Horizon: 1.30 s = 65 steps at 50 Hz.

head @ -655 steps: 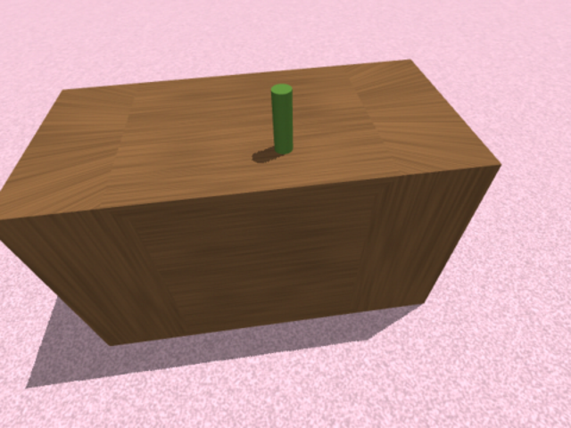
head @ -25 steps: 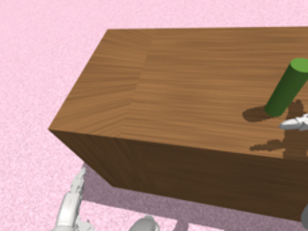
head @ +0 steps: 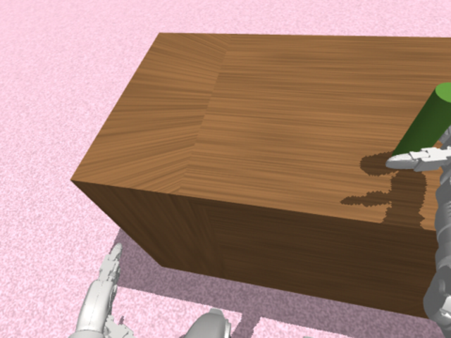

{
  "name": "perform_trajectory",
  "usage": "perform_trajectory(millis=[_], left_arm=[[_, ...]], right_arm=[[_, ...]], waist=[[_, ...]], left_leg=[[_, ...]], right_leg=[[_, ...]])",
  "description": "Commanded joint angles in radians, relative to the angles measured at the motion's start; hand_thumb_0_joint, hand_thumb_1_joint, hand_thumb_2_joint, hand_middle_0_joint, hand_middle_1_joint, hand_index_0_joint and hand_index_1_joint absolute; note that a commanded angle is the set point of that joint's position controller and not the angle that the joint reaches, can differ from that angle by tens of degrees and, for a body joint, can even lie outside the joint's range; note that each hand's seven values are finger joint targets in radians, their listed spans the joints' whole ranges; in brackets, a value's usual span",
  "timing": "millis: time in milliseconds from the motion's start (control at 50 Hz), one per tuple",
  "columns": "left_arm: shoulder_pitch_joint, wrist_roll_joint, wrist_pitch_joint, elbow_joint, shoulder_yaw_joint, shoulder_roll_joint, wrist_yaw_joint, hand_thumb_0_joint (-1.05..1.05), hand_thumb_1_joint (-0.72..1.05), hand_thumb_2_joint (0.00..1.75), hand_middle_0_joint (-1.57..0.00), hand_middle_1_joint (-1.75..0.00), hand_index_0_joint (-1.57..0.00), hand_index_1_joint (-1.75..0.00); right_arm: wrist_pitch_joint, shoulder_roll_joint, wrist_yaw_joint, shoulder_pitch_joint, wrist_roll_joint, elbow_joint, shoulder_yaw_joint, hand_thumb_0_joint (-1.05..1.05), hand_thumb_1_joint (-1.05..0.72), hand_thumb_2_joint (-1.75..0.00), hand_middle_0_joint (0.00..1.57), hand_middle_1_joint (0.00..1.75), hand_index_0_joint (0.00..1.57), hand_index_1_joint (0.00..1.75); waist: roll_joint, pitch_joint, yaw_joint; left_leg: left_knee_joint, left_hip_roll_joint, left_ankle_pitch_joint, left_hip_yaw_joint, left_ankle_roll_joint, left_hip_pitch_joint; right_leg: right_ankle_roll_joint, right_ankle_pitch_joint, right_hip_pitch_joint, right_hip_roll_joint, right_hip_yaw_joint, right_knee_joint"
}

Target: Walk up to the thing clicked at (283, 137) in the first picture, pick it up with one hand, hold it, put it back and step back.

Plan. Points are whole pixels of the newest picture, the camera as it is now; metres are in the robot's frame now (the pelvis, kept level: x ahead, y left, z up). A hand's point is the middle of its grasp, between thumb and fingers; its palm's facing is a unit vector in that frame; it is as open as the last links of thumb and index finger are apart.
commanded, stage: close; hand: right
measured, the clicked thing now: (425, 130) +0.51 -0.25 +0.07
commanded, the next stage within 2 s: settle in 1.24 s
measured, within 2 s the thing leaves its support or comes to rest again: leaves its support in 1.62 s
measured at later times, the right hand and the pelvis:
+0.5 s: hand (419, 125) +0.50 -0.23 +0.09, palm faces +0.20 +0.98 +0.01, open 14.6 cm; pelvis +0.01 -0.01 +0.00, yaw +0 degrees
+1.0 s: hand (421, 132) +0.49 -0.23 +0.08, palm faces +0.22 +0.98 +0.01, open 6.7 cm; pelvis +0.01 +0.00 +0.00, yaw +0 degrees
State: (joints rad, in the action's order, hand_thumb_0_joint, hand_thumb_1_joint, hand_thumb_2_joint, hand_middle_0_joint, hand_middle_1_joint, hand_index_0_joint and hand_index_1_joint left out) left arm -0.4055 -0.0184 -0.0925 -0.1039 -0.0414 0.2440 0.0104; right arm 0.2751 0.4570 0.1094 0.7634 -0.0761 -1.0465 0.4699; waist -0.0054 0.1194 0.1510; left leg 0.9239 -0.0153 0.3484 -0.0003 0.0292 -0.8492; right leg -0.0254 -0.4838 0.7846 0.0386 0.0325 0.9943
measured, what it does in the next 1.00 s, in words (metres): stands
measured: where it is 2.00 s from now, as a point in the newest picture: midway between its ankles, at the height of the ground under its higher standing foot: outside the picture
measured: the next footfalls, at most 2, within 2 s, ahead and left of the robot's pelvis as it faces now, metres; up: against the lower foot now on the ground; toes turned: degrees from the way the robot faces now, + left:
none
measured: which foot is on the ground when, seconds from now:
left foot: down 0.00-1.00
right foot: down 0.00-1.00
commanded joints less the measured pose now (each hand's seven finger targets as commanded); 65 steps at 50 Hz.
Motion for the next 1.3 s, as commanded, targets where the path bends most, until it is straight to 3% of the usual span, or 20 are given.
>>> perform_trajectory(millis=[0,40,120,280,400,460,540,580,640,700,740,840,880,920,1020,1060,1100,1220,1240,1280], left_arm=[[-0.053,0.001,-0.053,0.155,-0.081,0.127,0.012,0.00,-0.61,0.08,-0.06,-0.04,-0.04,-0.06],[-0.037,-0.002,-0.056,0.158,-0.052,0.106,0.005,0.00,-0.61,0.08,-0.06,-0.04,-0.04,-0.06],[-0.028,-0.008,-0.065,0.205,-0.095,0.144,0.013,0.00,-0.61,0.08,-0.06,-0.04,-0.04,-0.06],[0.002,-0.014,-0.065,0.153,-0.093,0.164,0.017,0.00,-0.61,0.09,-0.06,-0.05,-0.04,-0.07],[-0.013,-0.003,-0.042,0.154,-0.092,0.164,0.006,0.00,-0.61,0.09,-0.05,-0.04,-0.03,-0.06],[0.012,0.002,-0.046,0.170,-0.093,0.150,0.006,0.00,-0.61,0.09,-0.05,-0.04,-0.03,-0.06],[0.048,0.002,-0.054,0.218,-0.102,0.163,0.011,0.00,-0.59,0.08,-0.05,-0.04,-0.03,-0.06],[0.008,-0.002,-0.055,0.199,-0.070,0.122,0.006,0.00,-0.59,0.08,-0.05,-0.04,-0.03,-0.06],[-0.081,-0.004,-0.053,0.188,-0.033,0.091,0.001,0.00,-0.58,0.07,-0.05,-0.04,-0.04,-0.06],[-0.149,-0.011,-0.046,0.116,-0.096,0.135,-0.002,0.00,-0.58,0.07,-0.05,-0.04,-0.04,-0.06],[-0.112,-0.013,-0.047,0.070,-0.110,0.150,-0.005,0.00,-0.58,0.08,-0.05,-0.04,-0.03,-0.06],[0.098,-0.006,-0.061,0.184,-0.119,0.190,0.007,0.00,-0.61,0.09,-0.05,-0.04,-0.03,-0.06],[0.093,0.004,-0.053,0.255,-0.078,0.167,0.005,0.00,-0.60,0.08,-0.05,-0.04,-0.03,-0.06],[-0.015,0.007,-0.027,0.166,-0.068,0.151,0.003,0.00,-0.59,0.08,-0.05,-0.04,-0.03,-0.05],[-0.074,0.006,-0.026,0.119,-0.073,0.119,0.001,0.00,-0.56,0.05,-0.05,-0.04,-0.04,-0.05],[-0.028,0.001,-0.038,0.117,-0.070,0.107,-0.004,0.00,-0.54,0.05,-0.05,-0.04,-0.04,-0.05],[0.028,-0.003,-0.048,0.199,-0.085,0.139,0.003,0.00,-0.54,0.05,-0.05,-0.04,-0.04,-0.05],[-0.086,-0.007,-0.031,0.138,-0.102,0.148,0.006,0.00,-0.54,0.04,-0.05,-0.05,-0.05,-0.05],[-0.039,-0.001,-0.035,0.192,-0.118,0.182,0.012,0.00,-0.54,0.04,-0.05,-0.05,-0.05,-0.05],[0.024,0.000,-0.043,0.227,-0.089,0.152,0.013,0.00,-0.56,0.06,-0.05,-0.05,-0.05,-0.05]], right_arm=[[0.073,0.271,-0.007,0.377,-0.003,0.179,0.037,0.00,0.51,0.00,0.24,0.09,0.23,0.09],[0.083,0.266,-0.003,0.383,0.002,0.147,0.031,0.00,0.54,0.00,0.31,0.12,0.30,0.12],[0.109,0.299,-0.011,0.535,0.010,0.270,0.026,0.00,0.48,-0.01,0.35,0.15,0.34,0.15],[0.082,0.280,-0.019,0.595,0.017,0.222,-0.004,0.00,0.44,-0.07,0.39,0.20,0.39,0.20],[0.053,0.279,-0.009,0.374,0.007,0.114,0.037,0.00,0.38,-0.24,0.61,0.42,0.61,0.42],[0.068,0.201,0.006,0.351,-0.003,0.110,0.002,0.00,0.33,-0.32,0.75,0.53,0.75,0.53],[0.108,0.307,-0.011,0.463,-0.003,0.184,0.063,0.00,0.22,-0.44,0.81,0.63,0.82,0.63],[0.122,0.262,-0.012,0.457,0.005,0.150,0.031,0.00,0.17,-0.50,0.82,0.67,0.83,0.68],[0.131,0.295,-0.001,0.494,0.019,0.231,0.015,0.00,0.06,-0.58,0.87,0.74,0.87,0.74],[0.113,0.287,0.005,0.539,0.007,0.342,-0.007,0.00,-0.06,-0.65,0.96,0.82,0.96,0.82],[0.087,0.209,0.004,0.480,-0.007,0.265,-0.035,0.00,-0.14,-0.67,1.04,0.86,1.03,0.86],[0.086,0.229,-0.013,0.425,-0.007,0.219,0.016,0.00,-0.26,-0.74,1.14,0.93,1.13,0.93],[0.093,0.254,-0.007,0.400,-0.009,0.215,0.027,0.00,-0.34,-0.79,1.20,0.99,1.18,0.99],[0.092,0.352,-0.004,0.325,-0.004,0.158,0.097,0.00,-0.41,-0.90,1.22,1.07,1.21,1.07],[0.107,0.313,0.020,0.327,-0.015,0.175,0.078,0.00,-0.58,-1.09,1.25,1.21,1.25,1.21],[0.111,0.241,0.023,0.304,-0.014,0.109,0.040,0.00,-0.60,-1.13,1.27,1.24,1.26,1.24],[0.131,0.332,0.008,0.369,0.004,0.208,0.083,0.00,-0.61,-1.16,1.27,1.26,1.27,1.26],[0.102,0.323,0.009,0.422,0.003,0.247,0.055,0.00,-0.57,-1.00,1.30,1.17,1.28,1.17],[0.090,0.336,0.006,0.394,0.000,0.146,0.079,0.00,-0.55,-0.97,1.30,1.15,1.29,1.15],[0.104,0.344,0.009,0.499,-0.005,0.240,0.074,0.00,-0.50,-0.94,1.33,1.14,1.31,1.14]], waist=[[0.044,0.335,0.002],[0.024,0.289,0.005],[0.126,0.428,0.030],[0.210,0.533,0.026],[0.092,0.477,-0.015],[0.047,0.438,0.003],[0.038,0.382,0.011],[0.052,0.360,0.032],[0.165,0.448,0.026],[0.305,0.555,0.020],[0.292,0.487,0.024],[0.121,0.510,0.004],[0.067,0.541,-0.015],[0.047,0.499,-0.036],[0.051,0.360,-0.020],[0.041,0.239,0.003],[0.073,0.335,-0.006],[0.161,0.427,0.006],[0.072,0.407,0.036],[0.089,0.457,0.032]], left_leg=[[-0.095,0.017,-0.196,-0.006,-0.024,0.289],[-0.096,0.014,-0.178,0.001,-0.023,0.277],[-0.083,0.020,-0.178,-0.002,-0.029,0.253],[-0.046,0.034,-0.265,-0.033,-0.042,0.209],[-0.065,0.031,-0.293,-0.038,-0.039,0.331],[-0.066,0.031,-0.284,-0.036,-0.035,0.323],[-0.078,0.031,-0.235,-0.028,-0.031,0.266],[-0.080,0.027,-0.220,-0.016,-0.029,0.270],[-0.066,0.027,-0.271,-0.010,-0.034,0.252],[-0.044,0.031,-0.344,-0.021,-0.041,0.212],[-0.043,0.035,-0.320,-0.032,-0.044,0.157],[-0.051,0.032,-0.308,-0.040,-0.045,0.276],[-0.067,0.033,-0.313,-0.044,-0.038,0.368],[-0.078,0.028,-0.328,-0.036,-0.034,0.417],[-0.095,0.016,-0.242,-0.005,-0.025,0.329],[-0.099,0.017,-0.157,0.000,-0.027,0.223],[-0.091,0.016,-0.150,0.005,-0.029,0.241],[-0.080,0.019,-0.227,-0.007,-0.029,0.276],[-0.084,0.024,-0.227,-0.018,-0.025,0.268],[-0.088,0.021,-0.211,-0.010,-0.024,0.291]], right_leg=[[0.041,0.238,-0.073,-0.031,-0.034,-0.129],[0.045,0.212,-0.032,-0.033,-0.036,-0.121],[0.038,0.215,-0.141,-0.030,-0.029,-0.116],[0.007,0.417,-0.244,-0.015,-0.004,-0.101],[0.017,0.377,-0.124,-0.026,-0.016,-0.132],[0.025,0.353,-0.121,-0.027,-0.020,-0.132],[0.035,0.313,-0.112,-0.024,-0.014,-0.128],[0.038,0.268,-0.090,-0.029,-0.024,-0.123],[0.025,0.345,-0.194,-0.030,-0.032,-0.110],[-0.001,0.577,-0.358,-0.022,-0.020,-0.090],[-0.010,0.630,-0.346,-0.013,-0.006,-0.090],[0.010,0.462,-0.203,-0.014,0.001,-0.113],[0.015,0.439,-0.191,-0.021,-0.005,-0.130],[0.023,0.409,-0.138,-0.032,-0.017,-0.141],[0.038,0.276,-0.086,-0.039,-0.041,-0.137],[0.044,0.198,-0.034,-0.037,-0.037,-0.130],[0.043,0.196,-0.071,-0.032,-0.033,-0.126],[0.030,0.270,-0.147,-0.037,-0.030,-0.121],[0.037,0.266,-0.129,-0.031,-0.020,-0.112],[0.040,0.244,-0.120,-0.029,-0.020,-0.108]])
